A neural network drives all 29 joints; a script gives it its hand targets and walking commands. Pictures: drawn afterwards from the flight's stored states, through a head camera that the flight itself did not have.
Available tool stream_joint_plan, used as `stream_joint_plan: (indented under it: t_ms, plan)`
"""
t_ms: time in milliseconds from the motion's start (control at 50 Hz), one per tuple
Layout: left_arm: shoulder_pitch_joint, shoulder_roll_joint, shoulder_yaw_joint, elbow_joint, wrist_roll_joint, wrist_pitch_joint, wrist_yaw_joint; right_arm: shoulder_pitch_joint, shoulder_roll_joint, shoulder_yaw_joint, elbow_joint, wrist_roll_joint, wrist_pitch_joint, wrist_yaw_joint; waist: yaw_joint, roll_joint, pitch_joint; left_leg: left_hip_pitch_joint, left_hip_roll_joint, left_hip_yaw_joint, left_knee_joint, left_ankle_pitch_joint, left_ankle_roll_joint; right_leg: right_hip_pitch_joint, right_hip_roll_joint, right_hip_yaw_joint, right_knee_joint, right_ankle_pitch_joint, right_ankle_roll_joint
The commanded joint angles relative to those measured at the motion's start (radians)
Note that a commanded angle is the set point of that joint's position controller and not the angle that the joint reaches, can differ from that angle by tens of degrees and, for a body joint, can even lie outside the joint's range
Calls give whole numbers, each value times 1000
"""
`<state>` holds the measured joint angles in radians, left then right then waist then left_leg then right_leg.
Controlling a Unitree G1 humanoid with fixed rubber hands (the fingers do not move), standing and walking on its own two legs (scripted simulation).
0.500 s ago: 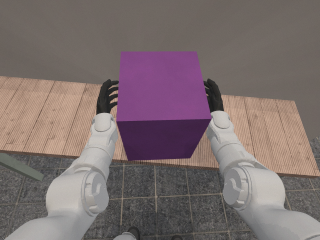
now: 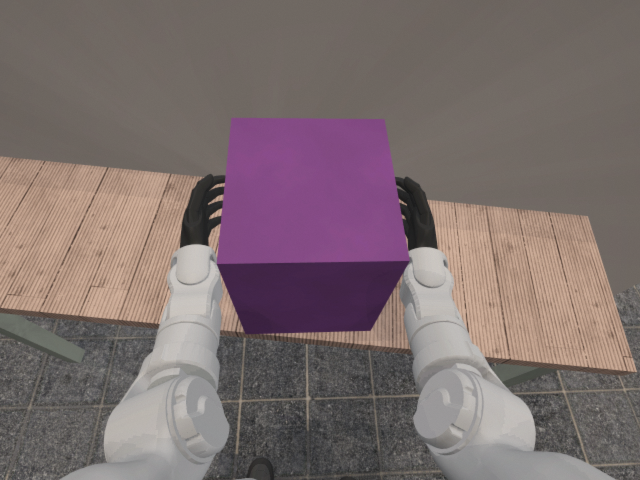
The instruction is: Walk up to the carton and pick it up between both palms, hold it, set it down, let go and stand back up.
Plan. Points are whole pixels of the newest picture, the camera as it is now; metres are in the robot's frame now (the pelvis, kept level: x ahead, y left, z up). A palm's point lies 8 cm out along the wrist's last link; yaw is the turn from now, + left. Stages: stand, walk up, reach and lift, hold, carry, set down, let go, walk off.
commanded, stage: reach and lift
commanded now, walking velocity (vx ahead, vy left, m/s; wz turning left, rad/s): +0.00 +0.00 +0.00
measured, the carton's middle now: (308, 236) +0.42 +0.04 -0.02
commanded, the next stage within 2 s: none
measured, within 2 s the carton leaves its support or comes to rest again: leaves its support in 1.00 s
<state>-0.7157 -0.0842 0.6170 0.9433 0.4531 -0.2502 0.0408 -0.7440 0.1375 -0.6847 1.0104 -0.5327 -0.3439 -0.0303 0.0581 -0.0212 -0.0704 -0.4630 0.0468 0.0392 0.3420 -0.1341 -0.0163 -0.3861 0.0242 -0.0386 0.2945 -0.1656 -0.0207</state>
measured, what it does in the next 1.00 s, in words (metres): stands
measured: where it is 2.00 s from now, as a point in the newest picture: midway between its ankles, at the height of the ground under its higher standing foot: outside the picture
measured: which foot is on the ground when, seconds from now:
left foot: down 0.00-1.00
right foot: down 0.00-1.00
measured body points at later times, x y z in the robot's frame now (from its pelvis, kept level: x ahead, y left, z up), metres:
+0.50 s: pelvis +0.00 +0.00 +0.00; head +0.09 +0.02 +0.44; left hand +0.40 +0.19 +0.01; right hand +0.42 -0.11 +0.02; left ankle +0.00 +0.13 -0.74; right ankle -0.03 -0.11 -0.74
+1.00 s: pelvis -0.01 +0.00 +0.00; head +0.04 +0.01 +0.45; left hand +0.37 +0.18 +0.02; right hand +0.39 -0.12 +0.03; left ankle +0.00 +0.13 -0.74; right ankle -0.03 -0.10 -0.74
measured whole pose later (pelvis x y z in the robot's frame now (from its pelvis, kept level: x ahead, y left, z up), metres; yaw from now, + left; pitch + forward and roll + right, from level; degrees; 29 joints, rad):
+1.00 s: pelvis -0.01 +0.00 +0.00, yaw +0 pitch +12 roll -1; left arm -0.64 -0.02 0.39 1.04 0.26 -0.27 0.11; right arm -0.65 0.07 -0.39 1.08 -0.29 -0.35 -0.12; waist 0.04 -0.02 -0.11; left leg -0.42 0.06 0.05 0.32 -0.10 -0.02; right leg -0.34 0.03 -0.06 0.26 -0.13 -0.03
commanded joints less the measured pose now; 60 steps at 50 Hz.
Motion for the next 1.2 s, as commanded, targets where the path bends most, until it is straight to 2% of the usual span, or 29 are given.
stream_joint_plan:
  t_ms: [0, 20, 140, 180, 220, 240, 300, 340, 420, 460, 480, 520, 560, 580, 600, 620, 640, 720, 980, 1100, 1180]
  plan:
    - [-375, -430, -246, 10, 33, -27, -72, -400, 437, 266, 45, -68, -51, 118, 7, 13, -528, 278, -18, 86, 53, 465, -10, 280, -14, -37, 57, 454, 44]
    - [-349, -432, -238, 19, 39, -26, -72, -390, 437, 281, 58, -60, -51, 121, 19, 10, -504, 292, -14, 86, 61, 490, -8, 281, -10, -38, 62, 466, 40]
    - [-354, -433, -240, 31, 46, -28, -77, -390, 447, 298, 73, -50, -58, 117, 18, 14, -499, 251, -15, 88, 42, 443, 0, 307, -15, -35, 63, 452, 38]
    - [-368, -435, -256, 32, 21, -34, -80, -404, 459, 308, 52, -46, -64, 113, 12, -8, -529, 223, -18, 90, 42, 439, 4, 332, -21, -30, 76, 495, 46]
    - [-353, -443, -252, 47, 31, -35, -83, -383, 462, 314, 67, -49, -62, 112, 11, 0, -512, 226, -17, 89, 38, 431, 3, 341, -24, -30, 77, 508, 44]
    - [-341, -437, -241, 55, 39, -31, -85, -384, 455, 318, 66, -44, -61, 113, 20, -3, -480, 224, -17, 91, 34, 415, 5, 339, -23, -31, 72, 481, 40]
    - [-336, -457, -265, 58, 37, -26, -78, -395, 446, 315, 78, -43, -68, 113, 22, 28, -510, 279, -8, 86, 53, 479, -9, 283, -10, -43, 67, 461, 25]
    - [-334, -461, -278, 54, 25, -26, -74, -395, 447, 325, 71, -42, -71, 110, 19, 12, -517, 272, -11, 88, 55, 472, -6, 284, -8, -38, 58, 449, 22]
    - [-346, -453, -276, 72, 24, -13, -85, -388, 464, 349, 106, -25, -53, 101, 20, 12, -479, 228, -18, 92, 34, 426, 5, 332, -20, -28, 69, 485, 34]
    - [-333, -472, -309, 68, 15, -14, -81, -406, 464, 370, 72, -14, -70, 100, 28, 30, -546, 250, -15, 88, 50, 481, -6, 323, -12, -33, 75, 517, 26]
    - [-333, -477, -325, 55, 4, -23, -78, -397, 460, 372, 67, -11, -77, 99, 12, 24, -565, 278, -12, 83, 55, 495, -10, 310, -6, -37, 71, 514, 24]
    - [-343, -483, -334, 48, 2, -34, -71, -414, 463, 401, 64, 3, -89, 99, 30, 34, -576, 281, -11, 83, 68, 535, -16, 310, -1, -40, 76, 539, 15]
    - [-349, -495, -350, 63, -3, -34, -70, -424, 461, 406, 67, 7, -95, 94, 18, 32, -559, 274, -11, 81, 57, 506, -18, 314, -1, -42, 66, 526, 14]
    - [-349, -487, -354, 63, -5, -34, -70, -419, 461, 420, 70, 16, -93, 91, 22, 25, -547, 276, -11, 83, 53, 484, -14, 308, -2, -37, 62, 506, 18]
    - [-373, -487, -367, 49, -20, -38, -71, -419, 466, 427, 74, 21, -91, 87, 12, 24, -569, 277, -12, 82, 54, 501, -16, 323, -3, -34, 66, 540, 22]
    - [-368, -544, -441, 20, -38, -66, -59, -403, 482, 450, 42, 20, -119, 80, -33, 33, -646, 330, -11, 82, 65, 551, -38, 344, 17, -56, 77, 614, 15]
    - [-376, -534, -439, 27, -42, -80, -55, -408, 487, 466, 58, 26, -124, 75, -16, 37, -627, 331, -16, 78, 78, 573, -39, 331, 16, -53, 74, 618, 14]
    - [-380, -531, -463, 36, -56, -88, -62, -410, 486, 511, 60, 60, -122, 64, -14, 32, -593, 298, -20, 70, 45, 482, -36, 371, 6, -40, 62, 601, 22]
    - [-587, -555, -582, -34, -160, -100, -61, -521, 544, 648, -36, 177, -75, 51, -12, 43, -663, 316, -30, 58, 12, 340, -38, 386, -12, -6, 40, 489, 37]
    - [-635, -560, -593, -36, -190, -59, -71, -549, 554, 676, -60, 231, -2, 50, -17, 31, -598, 331, -34, 56, -12, 235, -24, 363, -19, 10, 14, 347, 36]
    - [-631, -557, -581, -48, -192, -8, -83, -551, 542, 673, -70, 262, 49, 53, -21, 22, -534, 361, -35, 57, -24, 210, -17, 356, -19, 13, -6, 286, 35]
